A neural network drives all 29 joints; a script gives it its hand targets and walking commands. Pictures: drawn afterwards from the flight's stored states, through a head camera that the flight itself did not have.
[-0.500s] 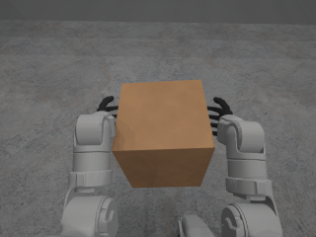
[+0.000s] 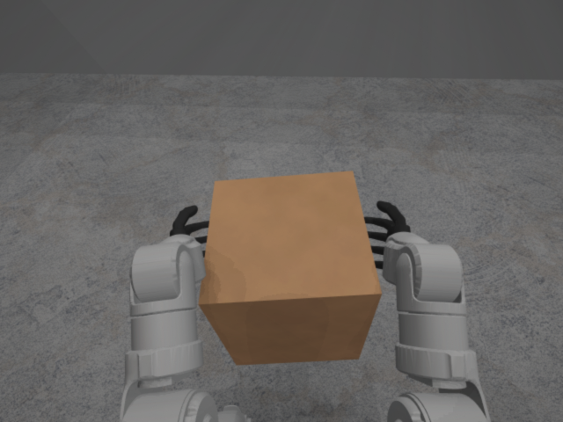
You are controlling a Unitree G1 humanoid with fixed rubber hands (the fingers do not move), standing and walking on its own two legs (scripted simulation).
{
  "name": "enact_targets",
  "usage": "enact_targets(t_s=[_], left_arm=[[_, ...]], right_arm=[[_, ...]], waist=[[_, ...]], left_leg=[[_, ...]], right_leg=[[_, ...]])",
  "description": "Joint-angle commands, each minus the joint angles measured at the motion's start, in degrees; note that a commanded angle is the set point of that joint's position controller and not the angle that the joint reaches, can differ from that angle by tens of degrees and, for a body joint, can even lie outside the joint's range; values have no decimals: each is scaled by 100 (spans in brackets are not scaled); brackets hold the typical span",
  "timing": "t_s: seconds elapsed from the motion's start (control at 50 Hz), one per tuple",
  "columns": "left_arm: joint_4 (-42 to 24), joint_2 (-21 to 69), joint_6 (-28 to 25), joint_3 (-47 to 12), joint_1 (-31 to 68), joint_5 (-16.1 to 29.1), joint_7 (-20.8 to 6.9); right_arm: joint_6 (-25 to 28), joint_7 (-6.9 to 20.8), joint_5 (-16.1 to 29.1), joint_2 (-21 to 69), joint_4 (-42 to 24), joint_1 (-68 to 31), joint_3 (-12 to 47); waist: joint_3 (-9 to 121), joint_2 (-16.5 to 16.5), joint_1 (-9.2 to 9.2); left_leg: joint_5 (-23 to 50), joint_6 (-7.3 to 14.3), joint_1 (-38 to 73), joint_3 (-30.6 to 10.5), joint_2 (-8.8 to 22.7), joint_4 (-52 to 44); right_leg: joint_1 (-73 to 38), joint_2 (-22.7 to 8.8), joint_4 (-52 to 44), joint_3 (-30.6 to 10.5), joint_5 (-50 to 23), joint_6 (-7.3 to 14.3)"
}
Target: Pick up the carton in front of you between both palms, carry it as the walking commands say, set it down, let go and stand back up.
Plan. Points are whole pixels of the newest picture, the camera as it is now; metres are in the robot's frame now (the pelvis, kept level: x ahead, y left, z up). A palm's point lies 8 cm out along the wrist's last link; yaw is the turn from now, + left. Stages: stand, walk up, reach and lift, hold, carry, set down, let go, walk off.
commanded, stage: carry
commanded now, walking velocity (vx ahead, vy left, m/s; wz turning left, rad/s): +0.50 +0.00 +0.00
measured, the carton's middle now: (290, 274) +0.35 +0.01 +0.00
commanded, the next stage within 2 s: none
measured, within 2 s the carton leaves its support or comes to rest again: neither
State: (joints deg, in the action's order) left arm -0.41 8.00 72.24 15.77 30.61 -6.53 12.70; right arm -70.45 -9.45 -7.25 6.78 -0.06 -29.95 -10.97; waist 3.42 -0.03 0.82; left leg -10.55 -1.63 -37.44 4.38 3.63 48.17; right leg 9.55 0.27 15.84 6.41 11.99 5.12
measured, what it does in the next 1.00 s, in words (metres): walks ahead: left foot, then right foot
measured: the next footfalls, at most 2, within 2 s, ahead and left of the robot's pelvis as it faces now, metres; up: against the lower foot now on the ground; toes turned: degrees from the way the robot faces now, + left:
left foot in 0.22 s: +0.30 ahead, +0.12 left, +0.00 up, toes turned -13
right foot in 0.40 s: +0.25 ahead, -0.10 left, +0.00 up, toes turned -7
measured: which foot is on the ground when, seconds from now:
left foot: up 0.00-0.20, down 0.22-1.00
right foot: down 0.00-0.24, up 0.26-0.38, down 0.40-1.00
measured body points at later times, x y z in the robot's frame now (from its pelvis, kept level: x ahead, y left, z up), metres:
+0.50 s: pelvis +0.24 +0.01 -0.01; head +0.22 +0.01 +0.44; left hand +0.54 +0.15 +0.07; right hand +0.52 -0.15 +0.07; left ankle +0.26 +0.11 -0.75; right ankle +0.21 -0.10 -0.75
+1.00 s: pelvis +0.29 -0.01 -0.02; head +0.27 -0.01 +0.43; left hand +0.59 +0.13 +0.06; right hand +0.58 -0.16 +0.05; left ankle +0.26 +0.11 -0.75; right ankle +0.22 -0.10 -0.75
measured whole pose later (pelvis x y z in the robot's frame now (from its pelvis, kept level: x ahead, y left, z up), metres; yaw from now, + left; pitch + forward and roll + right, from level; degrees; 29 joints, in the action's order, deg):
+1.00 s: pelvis +0.29 -0.01 -0.02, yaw -1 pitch +4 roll +1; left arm -6.3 8.9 69.1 7.7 15.7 -8.8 10.5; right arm -68.2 -8.4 -9.5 8.6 -6.5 -14.5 -6.2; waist 8.8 0.2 0.2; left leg -16.8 -0.6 -16.9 9.1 3.8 33.1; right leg 12.6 -1.6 32.0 7.5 20.6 0.8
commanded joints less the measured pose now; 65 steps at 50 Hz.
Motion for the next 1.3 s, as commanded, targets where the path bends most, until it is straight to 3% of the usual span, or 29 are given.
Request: enact_targets(t_s=[0.0,0.02,0.08,0.12,0.14,0.16,0.18,0.2,0.22,0.24,0.26,0.28,0.32,0.34,0.36,0.4,0.42,0.52,0.58,0.64,0.68,0.74,0.8,0.84,0.96,1.08,1.16,1.28], left_arm=[[-717,5956,28,-3873,2518,2378,-2262],[-703,5928,13,-3963,2218,2311,-2290],[-829,5876,-81,-4232,1606,2196,-2367],[-960,5834,-153,-4386,1209,2174,-2397],[-1076,5851,-189,-4444,1278,2231,-2406],[-1165,5864,-199,-4506,1375,2303,-2407],[-1343,5848,-193,-4555,1538,2390,-2415],[-1328,5903,-179,-4658,1555,2446,-2419],[-1476,5985,-198,-4755,1576,2543,-2410],[-1709,5962,-201,-4861,1731,2641,-2383],[-1709,6004,-205,-4914,1750,2670,-2375],[-1698,6054,-234,-4938,1704,2696,-2362],[-1625,6062,-277,-4923,1427,2614,-2338],[-1562,6061,-292,-4896,1305,2567,-2331],[-1504,6059,-304,-4845,1233,2527,-2331],[-1393,6021,-296,-4796,1249,2467,-2344],[-1462,6005,-278,-4815,1407,2494,-2341],[-876,5764,-89,-4541,942,2320,-2323],[-459,5690,-72,-4418,848,2180,-2333],[-565,5849,-148,-4480,1252,2282,-2366],[-817,5960,-181,-4561,1582,2413,-2367],[-1135,5979,-162,-4663,1777,2554,-2317],[-1095,5904,-135,-4690,1498,2513,-2270],[-936,5907,-164,-4701,1288,2439,-2282],[-531,6149,-591,-4717,1241,2288,-2458],[-28,6057,-1260,-4494,913,1945,-2543],[48,5926,-1729,-4416,818,1698,-2544],[385,5692,-2359,-4107,845,1331,-2520]], right_arm=[[-20,1471,2265,6406,-816,-2487,3956],[-29,1523,2219,6381,-805,-2214,4054],[3,1699,2176,6303,-886,-1717,4301],[38,1812,2207,6319,-915,-1319,4412],[56,1873,2285,6328,-1006,-1335,4421],[68,1926,2357,6238,-1121,-1376,4381],[89,1944,2395,6143,-1151,-1310,4320],[101,1952,2387,6141,-1097,-1225,4228],[136,1963,2459,6254,-1211,-1222,4270],[194,1962,2495,6277,-1325,-1161,4272],[223,1943,2492,6296,-1398,-1242,4232],[230,1926,2492,6346,-1409,-1292,4255],[249,1919,2428,6309,-1350,-1071,4269],[271,1937,2435,6273,-1411,-1069,4284],[277,1959,2452,6257,-1467,-1095,4315],[259,1989,2455,6231,-1453,-1202,4376],[243,1993,2467,6204,-1514,-1344,4414],[24,2002,2515,5902,-1155,-1222,4323],[-40,2015,2429,5826,-768,-1186,4240],[1,2045,2516,5989,-813,-1550,4303],[28,2037,2619,6078,-1031,-1868,4357],[26,1977,2677,6091,-1223,-1915,4341],[34,1926,2572,6009,-1183,-1564,4301],[80,1924,2471,5985,-1054,-1344,4295],[484,2078,2323,6268,-737,-1353,4399],[1136,2191,2032,6094,-362,-1137,4170],[1572,2235,1825,5990,-152,-1021,4029],[2212,2273,1459,5723,270,-1046,3661]], waist=[[1986,901,47],[1893,929,59],[1588,975,107],[1729,979,78],[1903,840,-34],[2134,281,-112],[2666,-694,-191],[3005,-1164,-234],[3023,-767,-211],[2886,-569,-168],[2577,-574,-154],[2469,-611,-121],[2577,-934,-106],[2567,-861,-85],[2489,-610,-79],[2240,-221,-119],[2075,-105,-151],[2045,172,-106],[1959,366,-95],[1846,404,-74],[1812,304,-68],[1992,41,-73],[2256,-93,-82],[2312,-43,-85],[2086,231,-62],[1973,86,-82],[1837,92,-88],[1603,-57,-90]], left_leg=[[357,13,-474,362,-104,-996],[432,35,-425,429,-133,-1214],[803,46,-9,846,-474,-1997],[1418,95,1550,1129,-687,-2753],[2167,192,2745,992,-534,-3166],[3749,441,4290,315,263,-2959],[7117,1158,5875,-1114,1651,-1944],[7722,1623,6065,-1490,2007,-2057],[6323,1695,5734,-1357,2024,-2330],[5334,1455,5339,-1192,1856,-2486],[4560,1182,4852,-880,1563,-2717],[3887,1021,4582,-558,1322,-2817],[2937,821,4024,-245,1125,-2832],[2201,668,3731,-90,1054,-2821],[1684,499,3382,32,967,-2746],[1200,282,3133,152,720,-2537],[1045,271,3080,139,634,-2457],[2813,193,2984,65,627,-1746],[2626,125,2697,105,512,-1529],[2096,66,2529,138,416,-1517],[2006,63,2621,133,408,-1608],[2605,118,2927,93,473,-1574],[3262,200,3165,44,538,-1439],[3322,232,3145,47,528,-1369],[2395,206,2847,92,421,-1502],[2076,255,2970,-8,561,-1534],[1884,287,2813,-30,594,-1531],[1284,299,2699,-126,628,-1833]], right_leg=[[-2679,-1286,44,-770,-3842,77],[-2712,-1264,78,-710,-3981,78],[-2728,-1065,536,-323,-5330,-44],[-1974,-850,1366,96,-5567,-231],[-1218,-765,1990,265,-5144,-402],[134,-686,2843,269,-3653,-646],[1667,-330,3897,42,-497,-823],[2112,-92,4337,-353,1967,-795],[2105,-112,4404,-641,2119,-659],[1832,-343,3655,-712,2023,-627],[1624,-515,2556,-719,1984,-642],[1291,-465,1625,-602,1980,-632],[368,-230,829,-123,913,-681],[-7,-284,562,-52,97,-675],[-305,-536,584,-208,-400,-627],[-151,-925,627,-548,-909,-574],[-7,-1065,712,-584,-1232,-575],[-263,-1043,1270,-444,-3324,-582],[-369,-1031,1458,-442,-4197,-524],[-364,-1049,1482,-438,-4552,-478],[-262,-1026,1436,-445,-4295,-462],[-212,-959,1476,-430,-3822,-467],[-245,-892,1607,-395,-3586,-479],[-294,-874,1658,-380,-3659,-476],[-395,-909,1533,-388,-3856,-454],[-181,-933,1436,-424,-2788,-410],[-54,-931,1451,-439,-2551,-363],[167,-879,1220,-492,-1282,-336]])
